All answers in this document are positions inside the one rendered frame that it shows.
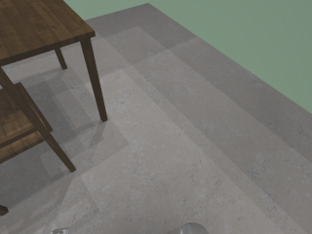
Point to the table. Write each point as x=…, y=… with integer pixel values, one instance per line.
x=29, y=28

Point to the chair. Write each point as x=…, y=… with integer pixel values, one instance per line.
x=22, y=125

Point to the robot right thigh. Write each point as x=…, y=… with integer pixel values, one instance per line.
x=192, y=228

